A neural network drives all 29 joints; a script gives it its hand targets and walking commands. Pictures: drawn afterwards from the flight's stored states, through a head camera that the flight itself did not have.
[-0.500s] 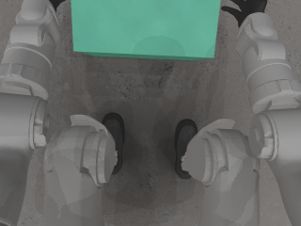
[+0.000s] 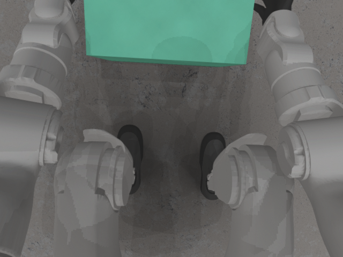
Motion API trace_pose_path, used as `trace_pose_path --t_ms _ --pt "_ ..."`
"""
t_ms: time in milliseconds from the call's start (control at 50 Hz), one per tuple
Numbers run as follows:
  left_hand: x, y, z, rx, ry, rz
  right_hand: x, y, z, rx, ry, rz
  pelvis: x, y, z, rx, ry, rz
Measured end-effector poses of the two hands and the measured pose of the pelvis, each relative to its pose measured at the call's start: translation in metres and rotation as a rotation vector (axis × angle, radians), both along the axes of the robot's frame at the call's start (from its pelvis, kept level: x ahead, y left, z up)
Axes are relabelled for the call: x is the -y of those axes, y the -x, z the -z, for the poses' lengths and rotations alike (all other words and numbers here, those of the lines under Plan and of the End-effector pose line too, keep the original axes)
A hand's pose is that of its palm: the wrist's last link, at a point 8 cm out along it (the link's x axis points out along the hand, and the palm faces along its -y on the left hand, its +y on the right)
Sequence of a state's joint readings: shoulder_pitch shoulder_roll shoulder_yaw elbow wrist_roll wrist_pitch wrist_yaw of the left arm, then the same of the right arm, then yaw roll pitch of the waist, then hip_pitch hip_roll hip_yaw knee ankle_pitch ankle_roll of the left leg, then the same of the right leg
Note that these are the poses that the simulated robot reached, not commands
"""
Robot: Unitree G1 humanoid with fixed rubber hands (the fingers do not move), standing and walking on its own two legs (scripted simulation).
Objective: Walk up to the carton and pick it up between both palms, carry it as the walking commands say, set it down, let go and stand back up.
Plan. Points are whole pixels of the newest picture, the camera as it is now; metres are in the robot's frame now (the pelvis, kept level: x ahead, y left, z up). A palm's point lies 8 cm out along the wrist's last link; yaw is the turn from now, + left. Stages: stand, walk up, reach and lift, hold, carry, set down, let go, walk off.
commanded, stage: reach and lift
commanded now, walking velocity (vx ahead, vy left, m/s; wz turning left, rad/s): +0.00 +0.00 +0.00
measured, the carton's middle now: (168, 23) +0.52 +0.03 -0.27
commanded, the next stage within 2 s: none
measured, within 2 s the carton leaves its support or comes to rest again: leaves its support in 0.48 s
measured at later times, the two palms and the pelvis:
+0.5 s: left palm out of the picture +0.53 +0.21 -0.18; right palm (281, 8) +0.54 -0.15 -0.17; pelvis +0.00 +0.00 -0.01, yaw +0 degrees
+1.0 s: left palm out of the picture +0.55 +0.22 -0.11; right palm out of the picture +0.54 -0.15 -0.11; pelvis +0.01 +0.00 +0.01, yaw +0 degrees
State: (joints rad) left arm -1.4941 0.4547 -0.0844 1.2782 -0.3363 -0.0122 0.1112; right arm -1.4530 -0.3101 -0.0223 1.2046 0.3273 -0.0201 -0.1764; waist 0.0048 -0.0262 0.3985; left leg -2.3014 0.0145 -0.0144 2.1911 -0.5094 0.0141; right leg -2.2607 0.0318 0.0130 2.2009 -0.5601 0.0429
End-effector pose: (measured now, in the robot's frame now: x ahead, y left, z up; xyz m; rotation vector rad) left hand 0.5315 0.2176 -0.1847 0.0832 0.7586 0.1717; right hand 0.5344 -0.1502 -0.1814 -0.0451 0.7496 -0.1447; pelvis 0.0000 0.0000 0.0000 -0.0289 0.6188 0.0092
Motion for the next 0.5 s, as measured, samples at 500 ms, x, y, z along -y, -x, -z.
trace_pose_path --t_ms 500 --pt "0.0037 -0.0024 -0.0067 -0.034 0.028 0.023 0.0046 -0.0033 -0.0081 -0.020 -0.017 0.009 0.0003 -0.0036 0.0067 -0.006 -0.003 0.010"
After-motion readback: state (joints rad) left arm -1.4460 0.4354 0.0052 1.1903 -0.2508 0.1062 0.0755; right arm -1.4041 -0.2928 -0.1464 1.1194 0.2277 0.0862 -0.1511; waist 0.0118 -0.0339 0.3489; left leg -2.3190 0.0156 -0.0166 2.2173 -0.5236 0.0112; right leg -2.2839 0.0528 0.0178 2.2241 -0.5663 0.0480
